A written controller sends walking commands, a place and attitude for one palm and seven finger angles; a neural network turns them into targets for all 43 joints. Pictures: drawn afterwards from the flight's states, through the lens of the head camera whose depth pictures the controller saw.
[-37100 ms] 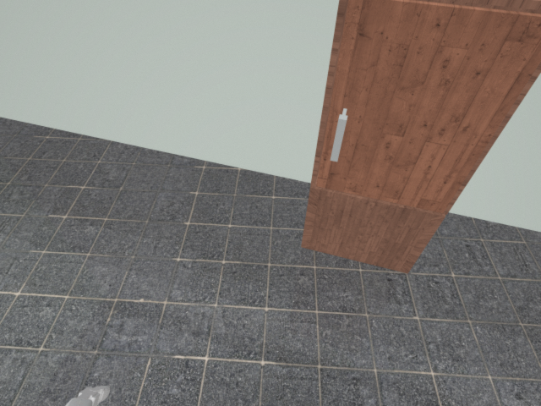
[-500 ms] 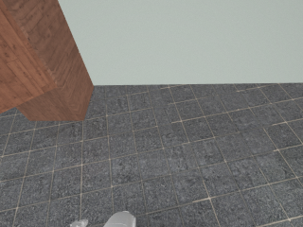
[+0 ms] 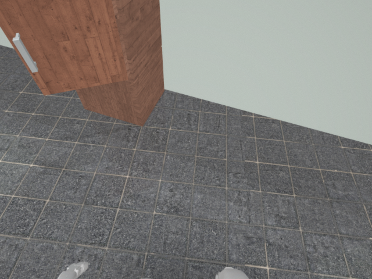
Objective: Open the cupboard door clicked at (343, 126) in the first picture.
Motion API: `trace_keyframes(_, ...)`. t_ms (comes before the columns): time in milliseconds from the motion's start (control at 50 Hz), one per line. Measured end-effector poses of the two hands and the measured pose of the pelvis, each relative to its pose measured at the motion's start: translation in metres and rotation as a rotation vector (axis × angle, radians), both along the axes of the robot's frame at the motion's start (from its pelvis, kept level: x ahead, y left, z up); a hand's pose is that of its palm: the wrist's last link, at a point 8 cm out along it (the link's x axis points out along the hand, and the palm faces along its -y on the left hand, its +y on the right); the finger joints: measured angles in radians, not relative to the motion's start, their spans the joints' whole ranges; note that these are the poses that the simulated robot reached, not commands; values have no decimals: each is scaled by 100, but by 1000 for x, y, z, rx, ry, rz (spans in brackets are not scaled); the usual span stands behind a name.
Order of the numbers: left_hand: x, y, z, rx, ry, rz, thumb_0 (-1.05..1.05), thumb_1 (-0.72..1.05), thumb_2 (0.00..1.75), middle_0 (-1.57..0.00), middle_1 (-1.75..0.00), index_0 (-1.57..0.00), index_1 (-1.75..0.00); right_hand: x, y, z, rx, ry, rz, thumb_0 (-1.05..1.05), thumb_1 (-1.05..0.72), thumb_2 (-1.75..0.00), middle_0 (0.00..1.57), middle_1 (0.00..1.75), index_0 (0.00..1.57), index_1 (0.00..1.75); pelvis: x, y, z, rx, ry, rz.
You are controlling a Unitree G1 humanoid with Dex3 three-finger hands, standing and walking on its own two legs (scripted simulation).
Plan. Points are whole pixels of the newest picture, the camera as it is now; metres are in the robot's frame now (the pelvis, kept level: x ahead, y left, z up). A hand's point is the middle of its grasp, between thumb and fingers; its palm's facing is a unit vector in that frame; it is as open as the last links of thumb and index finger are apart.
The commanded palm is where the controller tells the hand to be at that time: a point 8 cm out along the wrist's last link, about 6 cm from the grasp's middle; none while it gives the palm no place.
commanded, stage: turn to face it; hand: left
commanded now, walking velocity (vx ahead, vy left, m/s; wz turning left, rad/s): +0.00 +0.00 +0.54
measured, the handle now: (26, 53) +0.90 +0.72 -0.10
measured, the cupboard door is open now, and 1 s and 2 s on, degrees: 39 39 39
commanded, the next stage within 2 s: take the last steps up to it in 0.40 s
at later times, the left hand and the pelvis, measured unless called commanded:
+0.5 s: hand out of the picture -0.02 +0.16 -0.17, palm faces +0.31 -0.92 -0.23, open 7.4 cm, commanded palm none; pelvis +0.00 -0.04 +0.00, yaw +15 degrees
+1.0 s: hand out of the picture +0.05 +0.17 -0.15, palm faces +0.41 -0.88 -0.24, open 7.4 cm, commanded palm none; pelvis +0.06 -0.03 +0.00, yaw +22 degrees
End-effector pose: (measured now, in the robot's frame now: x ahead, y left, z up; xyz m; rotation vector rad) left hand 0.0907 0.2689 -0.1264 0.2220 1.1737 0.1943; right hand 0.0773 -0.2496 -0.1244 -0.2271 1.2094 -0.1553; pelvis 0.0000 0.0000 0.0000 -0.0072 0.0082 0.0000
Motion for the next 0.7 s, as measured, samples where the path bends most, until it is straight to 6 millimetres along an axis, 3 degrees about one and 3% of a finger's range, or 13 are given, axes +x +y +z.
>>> trace_keyframes(120,2,-30,6,31,-71,25,1,91,90,-20,-29,-19,-30,-6,-27,-26,41,50,17,0,-90,-89,20,30,21,30,-2,-30,-11,22,6,66)
trace_keyframes(180,-14,-47,12,36,-63,47,1,91,90,-20,-29,-20,-30,0,-39,-30,48,67,36,0,-91,-89,20,30,21,30,-4,-39,-8,25,-9,107)
trace_keyframes(320,-60,-73,13,-9,9,153,1,90,89,-20,-30,-20,-30,26,-48,-15,45,69,108,0,-91,-90,20,30,20,30,0,-50,5,58,-13,187)
trace_keyframes(420,-95,-73,4,-35,44,241,1,91,89,-20,-30,-20,-30,54,-33,-8,28,51,194,0,-91,-90,19,30,20,30,1,-47,4,56,-11,234)
trace_keyframes(560,-152,-51,-28,-75,135,362,1,91,89,-20,-30,-20,-30,92,13,-4,-2,-53,320,0,-91,-90,19,30,20,30,-4,-27,-11,25,-17,290)
trace_keyframes(620,-160,-45,-28,-82,167,381,1,91,89,-20,-29,-20,-30,92,27,1,-1,-63,354,0,-91,-90,20,30,20,30,-4,-23,-8,16,-16,293)
trace_keyframes(700,-152,-38,-16,-83,142,386,1,91,90,-20,-29,-19,-30,81,35,1,18,-37,363,0,-91,-89,20,30,21,30,1,-20,0,6,-8,314)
